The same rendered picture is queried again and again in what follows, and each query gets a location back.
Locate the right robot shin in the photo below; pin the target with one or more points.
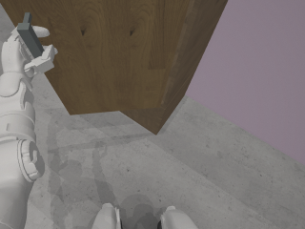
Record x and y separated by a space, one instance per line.
170 208

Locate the robot left hand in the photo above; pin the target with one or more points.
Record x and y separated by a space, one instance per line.
15 59

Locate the handle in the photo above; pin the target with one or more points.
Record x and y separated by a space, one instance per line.
29 36

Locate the left robot forearm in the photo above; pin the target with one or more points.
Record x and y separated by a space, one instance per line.
17 115

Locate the left robot upper arm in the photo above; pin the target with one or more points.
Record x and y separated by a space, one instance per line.
20 166

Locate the robot shin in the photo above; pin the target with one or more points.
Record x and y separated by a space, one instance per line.
106 205
170 208

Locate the left robot shin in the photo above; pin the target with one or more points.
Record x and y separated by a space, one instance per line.
106 205

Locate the cupboard door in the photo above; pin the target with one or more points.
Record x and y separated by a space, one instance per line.
113 55

